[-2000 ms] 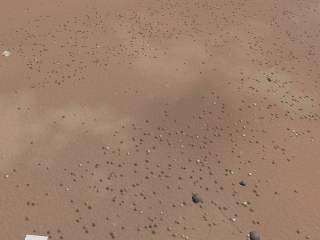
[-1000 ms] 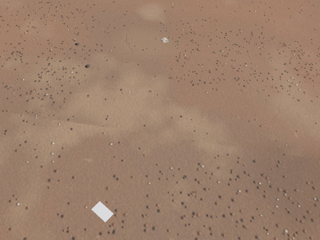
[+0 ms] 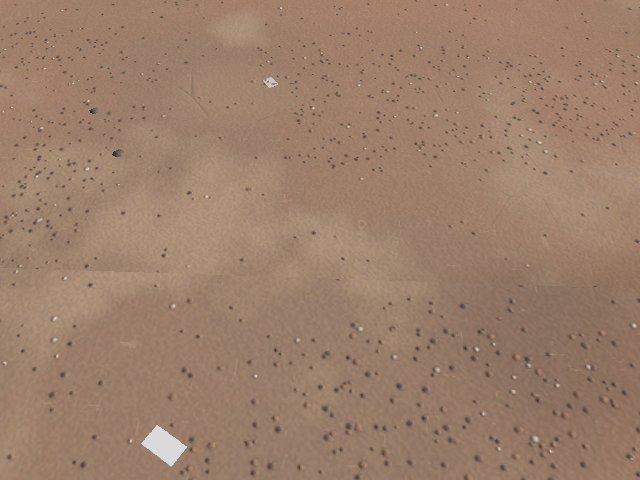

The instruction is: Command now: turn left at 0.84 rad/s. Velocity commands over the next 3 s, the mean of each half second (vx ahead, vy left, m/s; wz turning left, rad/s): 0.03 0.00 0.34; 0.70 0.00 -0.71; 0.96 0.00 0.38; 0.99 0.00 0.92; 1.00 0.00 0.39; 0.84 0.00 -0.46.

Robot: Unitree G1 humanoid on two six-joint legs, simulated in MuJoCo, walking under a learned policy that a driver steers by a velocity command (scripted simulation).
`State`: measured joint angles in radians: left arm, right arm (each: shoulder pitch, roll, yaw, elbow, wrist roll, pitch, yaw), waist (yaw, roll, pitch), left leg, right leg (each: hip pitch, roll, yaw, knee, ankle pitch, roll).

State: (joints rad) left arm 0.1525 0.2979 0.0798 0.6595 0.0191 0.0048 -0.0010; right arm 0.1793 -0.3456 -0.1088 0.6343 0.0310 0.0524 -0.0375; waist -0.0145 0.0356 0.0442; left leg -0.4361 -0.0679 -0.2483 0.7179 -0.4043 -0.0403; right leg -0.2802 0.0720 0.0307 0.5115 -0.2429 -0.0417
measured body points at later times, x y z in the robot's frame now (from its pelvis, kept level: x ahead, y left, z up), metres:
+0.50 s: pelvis +0.01 +0.03 +0.01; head +0.04 +0.04 +0.45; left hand +0.05 +0.32 -0.12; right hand +0.24 -0.18 -0.08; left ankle -0.02 +0.16 -0.73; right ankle -0.01 -0.09 -0.70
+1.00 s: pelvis +0.22 -0.10 -0.04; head +0.25 -0.13 +0.41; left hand +0.42 +0.15 -0.12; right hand +0.24 -0.40 -0.16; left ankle +0.06 +0.15 -0.62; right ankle +0.27 -0.18 -0.73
